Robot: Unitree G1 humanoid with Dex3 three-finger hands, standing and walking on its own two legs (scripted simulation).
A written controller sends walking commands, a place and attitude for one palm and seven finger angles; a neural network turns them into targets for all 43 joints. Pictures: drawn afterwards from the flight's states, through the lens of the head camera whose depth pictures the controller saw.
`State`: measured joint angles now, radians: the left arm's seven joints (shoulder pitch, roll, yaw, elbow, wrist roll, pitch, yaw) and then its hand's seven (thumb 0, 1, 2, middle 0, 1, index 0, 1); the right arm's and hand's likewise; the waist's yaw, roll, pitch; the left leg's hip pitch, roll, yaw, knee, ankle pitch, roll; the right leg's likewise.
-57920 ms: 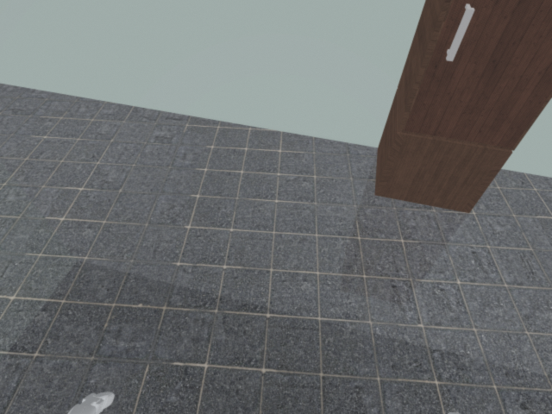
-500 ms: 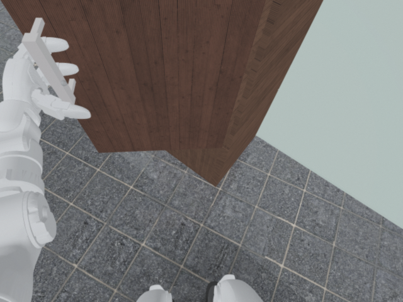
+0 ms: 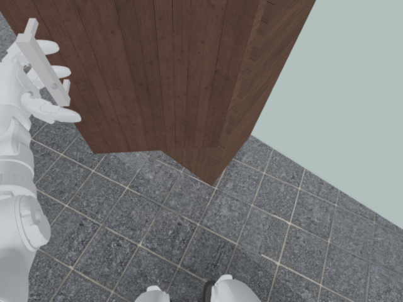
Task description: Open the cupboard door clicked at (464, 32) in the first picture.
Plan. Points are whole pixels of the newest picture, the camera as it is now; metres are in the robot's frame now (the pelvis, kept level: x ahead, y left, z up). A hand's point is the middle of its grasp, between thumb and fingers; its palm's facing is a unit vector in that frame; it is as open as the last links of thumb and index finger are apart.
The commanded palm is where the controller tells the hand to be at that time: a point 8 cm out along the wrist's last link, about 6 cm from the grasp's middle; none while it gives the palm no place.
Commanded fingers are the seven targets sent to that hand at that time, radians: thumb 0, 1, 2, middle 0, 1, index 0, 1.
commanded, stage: close the thumb around the handle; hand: left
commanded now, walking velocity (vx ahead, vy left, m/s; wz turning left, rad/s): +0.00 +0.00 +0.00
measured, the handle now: (49, 66) +0.55 +0.26 +0.10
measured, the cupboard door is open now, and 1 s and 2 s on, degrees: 42 43 63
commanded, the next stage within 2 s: pull the door open along its arc in 0.66 s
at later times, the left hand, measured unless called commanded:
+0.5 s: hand (56, 86) +0.49 +0.23 +0.10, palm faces +0.02 -1.00 +0.00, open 6.8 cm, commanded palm +0.47 +0.27 +0.10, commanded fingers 0.00 0.90 0.90 -0.40 -1.35 -0.40 -1.35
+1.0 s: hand (56, 89) +0.48 +0.23 +0.10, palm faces +0.02 -1.00 -0.01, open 5.6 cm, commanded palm +0.44 +0.28 +0.10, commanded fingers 0.00 0.90 0.90 -0.40 -1.35 -0.40 -1.35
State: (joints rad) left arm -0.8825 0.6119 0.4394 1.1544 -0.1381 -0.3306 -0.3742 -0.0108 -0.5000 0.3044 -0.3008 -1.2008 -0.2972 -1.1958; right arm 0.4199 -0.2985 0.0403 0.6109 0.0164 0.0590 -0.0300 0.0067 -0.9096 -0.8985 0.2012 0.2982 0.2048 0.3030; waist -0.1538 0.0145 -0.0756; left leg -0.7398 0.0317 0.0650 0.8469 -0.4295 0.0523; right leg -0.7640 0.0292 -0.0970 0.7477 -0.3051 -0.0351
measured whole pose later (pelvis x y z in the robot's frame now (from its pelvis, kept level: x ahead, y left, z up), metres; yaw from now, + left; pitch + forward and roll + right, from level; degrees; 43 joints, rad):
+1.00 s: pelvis +0.00 +0.00 +0.00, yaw -1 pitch +18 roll -2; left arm -0.81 0.57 0.44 1.09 -0.17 -0.32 -0.36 0.01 0.75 0.80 -0.36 -1.35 -0.36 -1.35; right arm 0.42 -0.29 0.04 0.59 0.02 0.06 -0.02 0.01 -0.91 -0.90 0.20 0.30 0.21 0.30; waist -0.14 0.02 -0.09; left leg -0.71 0.03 0.08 0.83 -0.43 0.05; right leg -0.75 0.03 -0.08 0.75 -0.31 -0.03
